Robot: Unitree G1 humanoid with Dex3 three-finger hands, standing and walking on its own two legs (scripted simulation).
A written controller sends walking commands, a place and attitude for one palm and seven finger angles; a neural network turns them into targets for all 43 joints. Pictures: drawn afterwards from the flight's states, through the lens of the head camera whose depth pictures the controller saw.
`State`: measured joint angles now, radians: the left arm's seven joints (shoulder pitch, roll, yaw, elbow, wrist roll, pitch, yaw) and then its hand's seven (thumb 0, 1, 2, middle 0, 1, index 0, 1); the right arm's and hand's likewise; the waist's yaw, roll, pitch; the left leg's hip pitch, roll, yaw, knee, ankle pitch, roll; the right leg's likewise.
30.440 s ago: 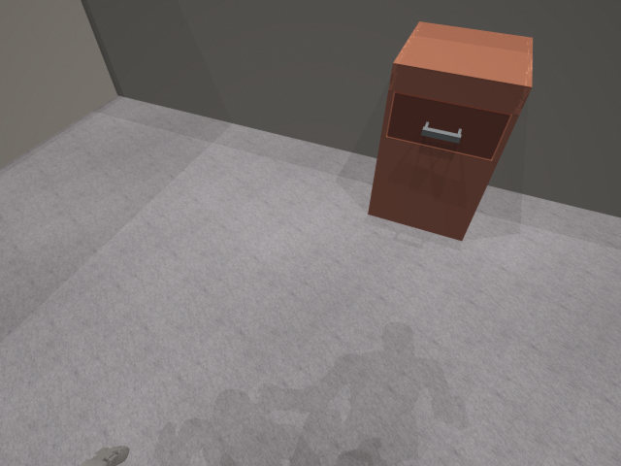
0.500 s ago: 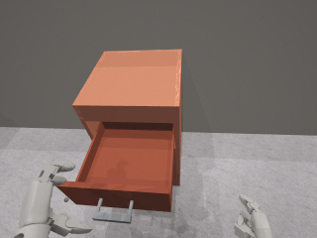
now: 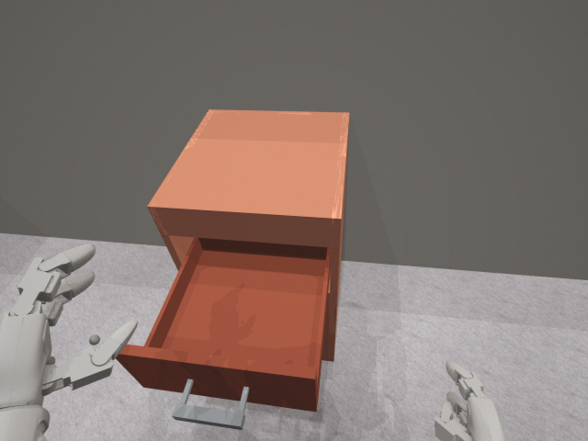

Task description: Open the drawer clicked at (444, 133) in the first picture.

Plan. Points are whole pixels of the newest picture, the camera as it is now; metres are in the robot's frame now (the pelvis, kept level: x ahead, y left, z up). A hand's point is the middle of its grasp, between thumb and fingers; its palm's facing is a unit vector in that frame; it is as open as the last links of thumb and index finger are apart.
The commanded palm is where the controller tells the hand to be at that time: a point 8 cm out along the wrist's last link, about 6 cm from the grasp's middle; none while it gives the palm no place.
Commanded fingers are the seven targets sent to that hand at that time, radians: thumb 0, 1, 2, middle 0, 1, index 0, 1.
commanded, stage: draw the hand back to the body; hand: left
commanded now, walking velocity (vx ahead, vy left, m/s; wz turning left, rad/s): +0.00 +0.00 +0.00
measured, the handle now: (212, 403) +0.24 +0.21 -0.24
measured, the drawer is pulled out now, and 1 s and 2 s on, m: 0.30 0.30 0.30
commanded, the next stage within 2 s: step back with the hand held close in 0.38 s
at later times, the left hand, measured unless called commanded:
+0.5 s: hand (79, 332) +0.18 +0.24 +0.16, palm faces +0.41 -0.81 -0.42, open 7.5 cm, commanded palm +0.13 +0.28 +0.18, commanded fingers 0.00 0.90 0.90 -0.20 -0.30 -0.20 -0.30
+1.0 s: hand (35, 366) +0.14 +0.26 +0.16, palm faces +0.32 -0.79 -0.52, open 7.4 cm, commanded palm +0.08 +0.30 +0.18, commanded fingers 0.00 0.90 0.90 -0.20 -0.30 -0.20 -0.30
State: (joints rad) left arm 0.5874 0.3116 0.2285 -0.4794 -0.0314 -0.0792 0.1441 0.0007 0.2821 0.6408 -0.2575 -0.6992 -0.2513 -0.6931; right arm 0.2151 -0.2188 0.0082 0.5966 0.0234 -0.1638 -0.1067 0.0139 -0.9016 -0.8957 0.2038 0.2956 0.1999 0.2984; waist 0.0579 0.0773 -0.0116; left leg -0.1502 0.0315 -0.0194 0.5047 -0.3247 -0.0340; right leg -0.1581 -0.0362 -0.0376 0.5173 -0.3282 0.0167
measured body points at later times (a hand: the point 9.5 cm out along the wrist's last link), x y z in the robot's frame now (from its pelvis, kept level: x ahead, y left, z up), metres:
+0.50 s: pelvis +0.00 +0.00 +0.00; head -0.02 -0.03 +0.45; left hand +0.15 +0.28 +0.18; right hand +0.18 -0.22 -0.08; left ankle -0.03 +0.14 -0.73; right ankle -0.03 -0.13 -0.73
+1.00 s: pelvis -0.05 +0.02 +0.00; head -0.01 +0.02 +0.45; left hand +0.12 +0.30 +0.19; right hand +0.14 -0.21 -0.08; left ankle -0.03 +0.14 -0.73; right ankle -0.03 -0.13 -0.73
